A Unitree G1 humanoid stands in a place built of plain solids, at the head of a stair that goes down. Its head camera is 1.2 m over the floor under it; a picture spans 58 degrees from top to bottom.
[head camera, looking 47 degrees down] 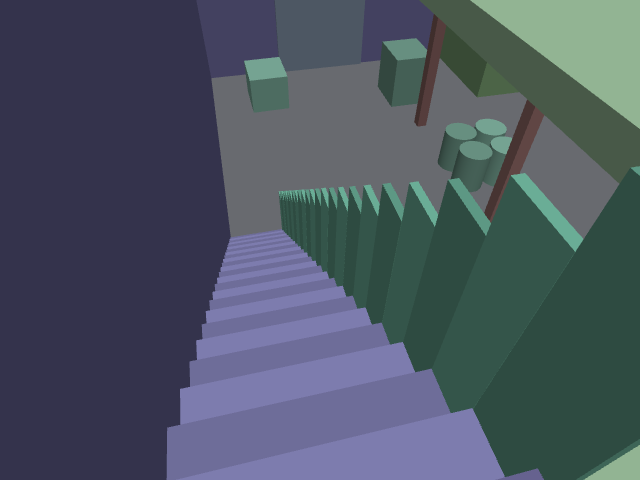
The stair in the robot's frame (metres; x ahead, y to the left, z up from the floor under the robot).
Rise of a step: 0.21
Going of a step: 0.24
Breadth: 1.02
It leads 13 degrees to the left of straight ahead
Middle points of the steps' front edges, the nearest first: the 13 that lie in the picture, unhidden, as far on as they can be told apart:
0.45 0.00 -0.20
0.69 0.05 -0.41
0.92 0.11 -0.61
1.16 0.16 -0.82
1.40 0.22 -1.02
1.63 0.27 -1.23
1.87 0.33 -1.44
2.11 0.38 -1.64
2.35 0.44 -1.85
2.58 0.49 -2.05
2.82 0.54 -2.26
3.06 0.60 -2.46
3.29 0.65 -2.67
